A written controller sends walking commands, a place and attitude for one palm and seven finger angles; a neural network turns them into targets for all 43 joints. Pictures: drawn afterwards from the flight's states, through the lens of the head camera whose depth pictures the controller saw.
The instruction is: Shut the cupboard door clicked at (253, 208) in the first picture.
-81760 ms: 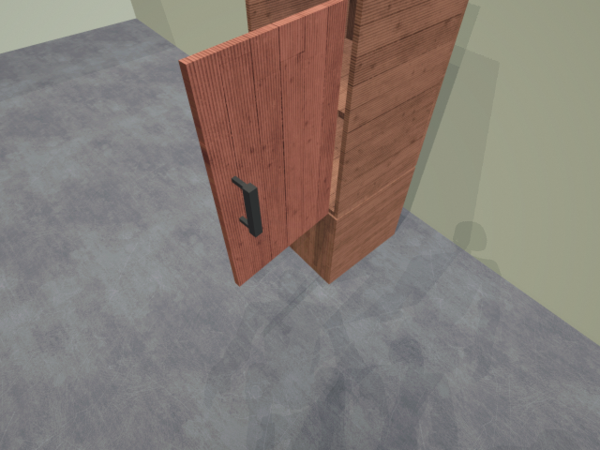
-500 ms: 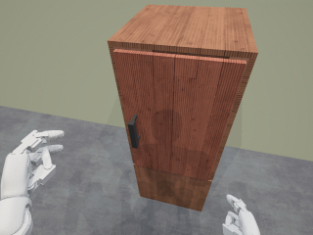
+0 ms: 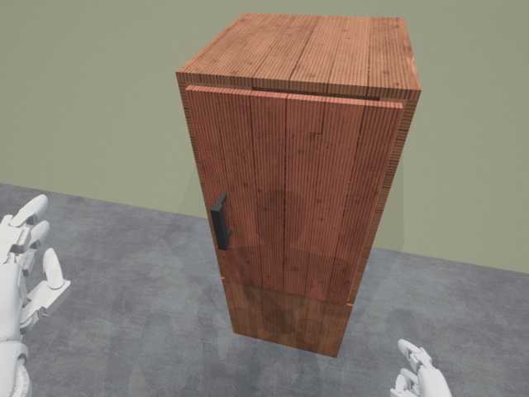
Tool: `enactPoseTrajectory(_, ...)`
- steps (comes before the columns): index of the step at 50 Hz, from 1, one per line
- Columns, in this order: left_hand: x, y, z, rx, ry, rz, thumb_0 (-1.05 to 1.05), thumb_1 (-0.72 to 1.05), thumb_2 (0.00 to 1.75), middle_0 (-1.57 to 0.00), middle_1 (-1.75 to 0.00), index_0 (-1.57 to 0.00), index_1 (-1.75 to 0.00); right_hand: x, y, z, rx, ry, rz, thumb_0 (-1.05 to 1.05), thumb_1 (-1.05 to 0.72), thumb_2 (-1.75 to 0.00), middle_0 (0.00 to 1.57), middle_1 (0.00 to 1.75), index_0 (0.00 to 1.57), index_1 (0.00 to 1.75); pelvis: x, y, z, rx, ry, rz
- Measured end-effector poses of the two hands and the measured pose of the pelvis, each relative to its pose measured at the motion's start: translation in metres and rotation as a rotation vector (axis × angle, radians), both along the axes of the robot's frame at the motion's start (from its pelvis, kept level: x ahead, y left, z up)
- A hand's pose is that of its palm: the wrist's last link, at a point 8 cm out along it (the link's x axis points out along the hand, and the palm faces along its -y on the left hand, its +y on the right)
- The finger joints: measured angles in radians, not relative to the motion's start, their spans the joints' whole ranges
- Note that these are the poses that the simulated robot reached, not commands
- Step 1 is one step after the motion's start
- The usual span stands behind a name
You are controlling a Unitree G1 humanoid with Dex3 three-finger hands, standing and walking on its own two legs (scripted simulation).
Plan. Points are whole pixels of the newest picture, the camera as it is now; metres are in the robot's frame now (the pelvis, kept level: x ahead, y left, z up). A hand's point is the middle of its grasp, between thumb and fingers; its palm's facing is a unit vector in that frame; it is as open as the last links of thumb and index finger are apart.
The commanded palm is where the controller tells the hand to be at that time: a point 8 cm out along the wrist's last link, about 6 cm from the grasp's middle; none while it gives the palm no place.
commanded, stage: step back with the hand held close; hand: left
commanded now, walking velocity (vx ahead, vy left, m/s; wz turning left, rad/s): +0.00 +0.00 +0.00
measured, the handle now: (223, 222) +0.49 +0.17 -0.06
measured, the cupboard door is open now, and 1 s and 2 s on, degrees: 0 0 0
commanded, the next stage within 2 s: stop stepping back and stand still in 1.34 s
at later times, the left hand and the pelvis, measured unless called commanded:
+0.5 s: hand (56, 279) +0.19 +0.27 +0.16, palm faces +0.36 -0.78 -0.51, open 7.4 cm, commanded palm +0.13 +0.31 +0.17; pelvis -0.02 +0.02 +0.00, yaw -2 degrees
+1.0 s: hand out of the picture +0.07 +0.29 +0.16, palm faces +0.51 -0.75 -0.42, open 7.4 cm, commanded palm +0.01 +0.32 +0.17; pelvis -0.12 +0.02 -0.02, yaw +3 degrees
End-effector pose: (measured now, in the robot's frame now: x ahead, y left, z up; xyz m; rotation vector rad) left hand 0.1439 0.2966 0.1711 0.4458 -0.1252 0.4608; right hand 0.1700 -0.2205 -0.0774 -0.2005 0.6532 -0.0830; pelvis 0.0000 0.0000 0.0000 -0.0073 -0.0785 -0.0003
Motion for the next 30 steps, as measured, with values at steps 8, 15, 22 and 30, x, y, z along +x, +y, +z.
enactPoseTrajectory(8,-0.001,0.001,0.005,0.026,-0.006,0.012,0.02,0.89,0.9,-0.21,-0.3,-0.21,-0.3,0.0,-0.002,0.0,0.023,-0.008,-0.005,0.02,-0.9,-0.9,0.2,0.3,0.2,0.3,-0.004,-0.004,0.0,-0.002,-0.001,-0.004)
enactPoseTrajectory(15,0.008,0.003,0.0,0.068,0.025,-0.019,0.02,0.9,0.9,-0.21,-0.3,-0.21,-0.3,-0.009,-0.011,-0.007,0.006,0.052,-0.048,0.02,-0.9,-0.9,0.2,0.3,0.2,0.3,-0.007,0.002,0.0,-0.014,0.067,-0.016)
enactPoseTrajectory(22,0.014,0.007,0.004,0.116,0.037,-0.096,0.02,0.89,0.9,-0.21,-0.3,-0.21,-0.3,-0.028,-0.017,-0.006,-0.033,0.097,-0.133,0.02,-0.9,-0.9,0.2,0.3,0.2,0.3,-0.013,0.014,-0.002,0.0,0.084,-0.032)
enactPoseTrajectory(30,-0.008,0.025,0.01,0.152,-0.013,-0.107,0.02,0.89,0.9,-0.21,-0.3,-0.22,-0.3,-0.053,-0.009,0.005,-0.048,0.069,-0.166,0.02,-0.91,-0.9,0.2,0.3,0.2,0.3,-0.037,0.024,-0.006,-0.003,0.076,-0.042)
